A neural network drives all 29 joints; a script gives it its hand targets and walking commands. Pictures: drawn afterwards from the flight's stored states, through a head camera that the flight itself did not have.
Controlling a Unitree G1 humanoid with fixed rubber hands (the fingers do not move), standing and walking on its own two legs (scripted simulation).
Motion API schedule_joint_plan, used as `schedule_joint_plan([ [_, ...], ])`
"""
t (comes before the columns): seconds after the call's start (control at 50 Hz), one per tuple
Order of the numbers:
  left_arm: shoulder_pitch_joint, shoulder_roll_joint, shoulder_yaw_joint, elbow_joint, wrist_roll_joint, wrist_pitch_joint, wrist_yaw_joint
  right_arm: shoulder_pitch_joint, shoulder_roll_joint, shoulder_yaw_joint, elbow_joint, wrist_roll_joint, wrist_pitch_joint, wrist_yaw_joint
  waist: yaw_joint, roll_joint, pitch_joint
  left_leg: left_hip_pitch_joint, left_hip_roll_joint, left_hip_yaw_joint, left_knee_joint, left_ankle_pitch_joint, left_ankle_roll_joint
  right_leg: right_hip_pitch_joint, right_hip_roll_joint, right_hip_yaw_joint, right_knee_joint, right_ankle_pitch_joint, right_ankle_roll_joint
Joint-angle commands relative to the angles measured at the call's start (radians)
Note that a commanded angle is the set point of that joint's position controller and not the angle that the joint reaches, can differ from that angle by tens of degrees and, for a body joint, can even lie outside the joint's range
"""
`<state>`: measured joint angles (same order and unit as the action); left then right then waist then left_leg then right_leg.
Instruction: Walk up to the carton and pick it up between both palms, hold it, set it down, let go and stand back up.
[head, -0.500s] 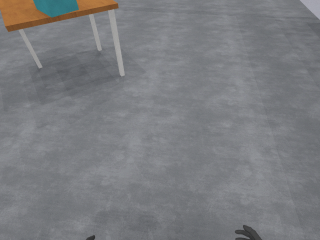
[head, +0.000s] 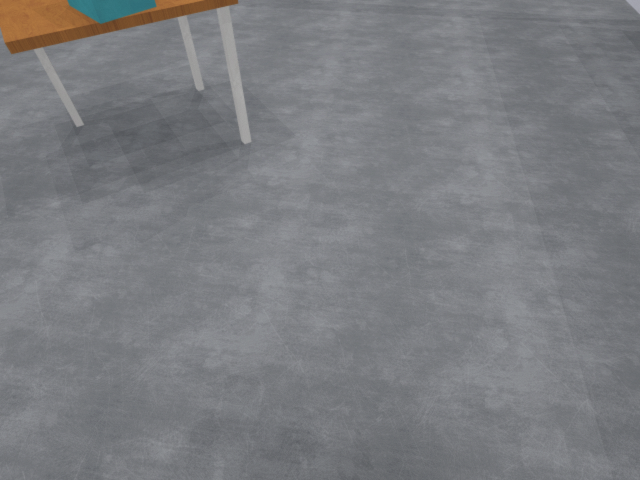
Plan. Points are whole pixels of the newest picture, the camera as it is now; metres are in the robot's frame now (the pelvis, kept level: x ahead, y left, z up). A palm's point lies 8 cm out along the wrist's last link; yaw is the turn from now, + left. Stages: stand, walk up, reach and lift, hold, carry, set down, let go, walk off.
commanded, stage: stand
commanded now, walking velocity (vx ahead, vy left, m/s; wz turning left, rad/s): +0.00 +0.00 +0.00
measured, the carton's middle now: out of the picture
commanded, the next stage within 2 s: walk up in 1.58 s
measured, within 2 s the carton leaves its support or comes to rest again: neither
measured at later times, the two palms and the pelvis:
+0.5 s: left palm out of the picture +0.02 +0.22 -0.14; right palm out of the picture +0.02 -0.22 -0.13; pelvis +0.01 +0.00 +0.01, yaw +0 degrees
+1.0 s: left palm out of the picture -0.03 +0.22 -0.14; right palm out of the picture -0.01 -0.20 -0.13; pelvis +0.01 +0.01 +0.01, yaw +0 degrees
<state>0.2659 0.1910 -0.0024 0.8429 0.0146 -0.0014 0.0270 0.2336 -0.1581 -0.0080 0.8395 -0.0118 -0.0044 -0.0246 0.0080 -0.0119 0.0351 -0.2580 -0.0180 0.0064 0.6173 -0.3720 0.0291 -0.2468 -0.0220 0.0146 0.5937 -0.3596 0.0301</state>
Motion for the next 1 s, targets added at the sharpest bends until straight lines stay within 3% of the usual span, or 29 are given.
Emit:
schedule_joint_plan([
  [0.0,0.040,0.090,0.026,-0.019,-0.007,-0.010,0.009,0.038,-0.101,-0.032,-0.023,0.008,-0.008,-0.019,-0.008,0.027,-0.023,0.042,0.078,-0.109,-0.116,0.465,0.037,0.018,-0.038,0.029,-0.079,0.354,-0.049],
  [0.06,0.039,0.094,0.024,0.017,-0.009,-0.010,0.009,0.089,-0.129,-0.045,0.029,-0.002,-0.003,-0.021,-0.025,-0.041,-0.086,0.160,0.076,-0.081,-0.067,0.515,0.027,0.002,-0.027,0.019,-0.081,0.456,-0.048],
  [0.08,0.018,0.106,0.033,0.003,-0.007,-0.014,0.014,0.034,-0.132,-0.050,0.000,0.001,-0.002,-0.012,-0.010,0.025,-0.082,0.105,0.078,-0.092,-0.080,0.519,0.034,0.046,-0.025,0.010,-0.063,0.416,-0.051],
  [0.1,0.063,0.121,0.034,0.039,-0.004,-0.009,0.010,0.078,-0.135,-0.053,0.019,0.006,0.000,-0.012,-0.038,0.071,-0.031,0.109,0.080,-0.073,-0.105,0.519,0.027,0.008,-0.040,0.033,-0.092,0.437,-0.040],
  [0.12,0.065,0.096,0.035,0.052,-0.009,-0.004,0.011,0.104,-0.102,-0.038,0.044,-0.002,0.001,-0.017,-0.037,0.004,-0.005,0.070,0.071,-0.080,-0.119,0.453,0.028,0.021,-0.039,0.026,-0.091,0.375,-0.035],
  [0.16,0.080,0.071,0.025,0.075,-0.014,0.001,0.017,0.107,-0.123,-0.053,0.063,0.008,0.000,-0.014,-0.031,-0.010,0.020,0.081,0.074,-0.080,-0.139,0.503,0.026,0.041,-0.040,0.022,-0.087,0.366,-0.027],
  [0.18,0.098,0.079,0.023,0.084,-0.010,-0.004,0.011,0.066,-0.080,-0.027,0.083,0.003,0.006,-0.020,0.014,0.020,-0.016,0.060,0.086,-0.098,-0.147,0.493,0.036,0.073,-0.036,0.023,-0.111,0.333,-0.028],
  [0.2,0.101,0.094,0.033,0.104,0.003,0.004,0.020,0.072,-0.076,-0.030,0.080,0.006,0.007,-0.020,-0.015,0.038,0.002,0.072,0.074,-0.084,-0.135,0.461,0.035,0.069,-0.048,0.025,-0.111,0.398,-0.028],
  [0.26,0.086,0.088,0.025,0.130,0.001,0.005,0.024,0.074,-0.156,-0.052,0.098,0.001,-0.003,-0.018,0.000,-0.056,0.000,0.072,0.076,-0.090,-0.154,0.446,0.022,0.085,-0.047,0.030,-0.112,0.386,-0.036],
  [0.3,0.101,0.084,0.020,0.144,-0.012,-0.002,0.023,0.074,-0.082,-0.034,0.117,0.004,-0.001,-0.022,-0.005,0.051,-0.005,0.120,0.076,-0.093,-0.160,0.440,0.021,0.051,-0.047,0.052,-0.139,0.336,-0.041],
  [0.34,0.042,0.121,0.030,0.141,0.003,0.009,0.035,0.090,-0.064,-0.025,0.143,-0.005,-0.001,-0.026,-0.023,-0.016,0.038,0.075,0.091,-0.092,-0.157,0.466,0.032,0.083,-0.058,0.041,-0.144,0.422,-0.033],
  [0.36,0.029,0.058,0.017,0.135,-0.012,0.004,0.033,0.083,-0.099,-0.036,0.133,0.008,-0.002,-0.024,-0.019,0.065,-0.010,0.083,0.070,-0.086,-0.179,0.476,0.031,0.115,-0.052,0.045,-0.150,0.394,-0.039],
  [0.38,0.073,0.078,0.017,0.141,-0.010,-0.011,0.020,0.084,-0.103,-0.039,0.162,0.011,0.001,-0.020,0.007,0.047,-0.014,0.138,0.057,-0.079,-0.187,0.477,0.017,0.077,-0.051,0.040,-0.122,0.361,-0.046],
  [0.42,0.114,0.016,-0.005,0.203,-0.019,-0.009,0.020,0.119,-0.120,-0.041,0.180,0.004,0.001,-0.015,-0.012,-0.020,-0.026,0.146,0.077,-0.094,-0.157,0.502,0.027,0.119,-0.038,0.023,-0.151,0.402,-0.031],
  [0.54,0.074,0.073,0.022,0.209,-0.005,0.011,0.035,0.119,-0.108,-0.025,0.229,0.009,-0.009,-0.023,-0.015,0.081,0.079,0.099,0.066,-0.069,-0.205,0.410,0.025,0.080,-0.061,0.052,-0.179,0.402,-0.040],
  [0.56,0.076,0.088,0.024,0.223,-0.011,0.010,0.025,0.122,-0.101,-0.023,0.229,0.002,-0.010,-0.020,-0.014,-0.019,0.052,0.140,0.086,-0.090,-0.190,0.446,0.031,0.077,-0.055,0.024,-0.170,0.404,-0.032],
  [0.6,0.079,-0.012,-0.009,0.248,-0.002,0.000,0.020,0.119,-0.095,-0.030,0.229,0.013,0.003,-0.019,-0.021,0.049,0.055,0.112,0.080,-0.088,-0.202,0.454,0.025,0.106,-0.055,0.038,-0.177,0.360,-0.033],
  [0.62,0.126,0.000,-0.011,0.266,-0.009,0.002,0.017,0.169,-0.061,-0.017,0.254,0.014,-0.001,-0.019,-0.016,-0.026,0.026,0.129,0.074,-0.076,-0.194,0.417,0.019,0.132,-0.054,0.035,-0.187,0.360,-0.021],
  [0.66,0.115,-0.023,-0.006,0.275,-0.013,0.011,0.023,0.096,-0.042,-0.006,0.240,0.002,-0.003,-0.027,0.009,0.001,0.074,0.070,0.082,-0.094,-0.226,0.364,0.023,0.116,-0.050,0.046,-0.196,0.302,-0.016],
  [0.68,0.078,0.032,-0.001,0.274,-0.001,0.018,0.028,0.135,-0.064,-0.010,0.248,0.003,-0.009,-0.025,-0.020,-0.015,0.081,0.073,0.086,-0.087,-0.242,0.262,0.016,0.099,-0.059,0.036,-0.206,0.298,-0.012],
  [0.72,0.096,0.067,0.025,0.269,-0.014,0.020,0.026,0.127,-0.068,-0.004,0.262,-0.009,-0.007,-0.026,0.011,0.083,0.099,0.017,0.082,-0.101,-0.252,0.291,0.022,0.135,-0.056,0.049,-0.198,0.291,-0.023],
  [0.74,0.113,0.065,0.026,0.289,-0.003,0.021,0.033,0.111,-0.063,-0.005,0.251,0.002,-0.011,-0.022,0.013,-0.006,0.092,0.030,0.085,-0.115,-0.261,0.272,0.025,0.151,-0.062,0.044,-0.193,0.327,-0.031],
  [0.76,0.114,0.058,0.020,0.292,-0.001,0.020,0.029,0.102,-0.051,-0.005,0.249,0.003,-0.014,-0.020,0.008,0.038,0.078,0.062,0.079,-0.097,-0.270,0.306,0.027,0.123,-0.063,0.040,-0.173,0.326,-0.026],
  [0.78,0.092,0.035,0.009,0.297,-0.008,0.018,0.024,0.140,-0.110,-0.022,0.266,0.009,-0.020,-0.019,-0.012,-0.017,0.056,0.128,0.084,-0.094,-0.244,0.351,0.025,0.090,-0.053,0.020,-0.173,0.292,-0.023],
  [0.82,0.083,-0.009,-0.005,0.283,-0.011,0.012,0.027,0.150,-0.104,-0.015,0.277,0.001,-0.006,-0.029,-0.003,0.053,0.072,0.084,0.084,-0.116,-0.259,0.393,0.026,0.100,-0.050,0.023,-0.188,0.278,-0.004],
  [0.88,0.089,0.025,0.014,0.312,-0.013,0.019,0.030,0.151,-0.047,-0.002,0.255,0.014,-0.015,-0.021,-0.032,0.006,0.052,0.119,0.092,-0.109,-0.259,0.332,0.021,0.071,-0.039,0.025,-0.184,0.270,-0.001],
  [0.9,0.084,0.035,0.018,0.302,-0.006,0.014,0.027,0.116,-0.037,-0.004,0.272,0.010,-0.017,-0.022,0.005,0.060,0.052,0.112,0.091,-0.110,-0.261,0.398,0.024,0.084,-0.055,0.023,-0.177,0.295,-0.018],
  [0.92,0.119,-0.004,0.012,0.317,-0.010,0.016,0.028,0.109,-0.037,0.005,0.263,0.011,-0.020,-0.023,0.017,0.023,0.028,0.099,0.083,-0.088,-0.249,0.403,0.027,0.136,-0.060,0.028,-0.198,0.303,-0.001],
  [0.98,0.121,0.002,0.007,0.340,-0.013,0.022,0.030,0.197,-0.032,0.004,0.297,0.018,-0.018,-0.023,-0.029,0.014,0.086,0.105,0.089,-0.084,-0.251,0.408,0.009,0.073,-0.061,0.018,-0.191,0.269,0.002],
])
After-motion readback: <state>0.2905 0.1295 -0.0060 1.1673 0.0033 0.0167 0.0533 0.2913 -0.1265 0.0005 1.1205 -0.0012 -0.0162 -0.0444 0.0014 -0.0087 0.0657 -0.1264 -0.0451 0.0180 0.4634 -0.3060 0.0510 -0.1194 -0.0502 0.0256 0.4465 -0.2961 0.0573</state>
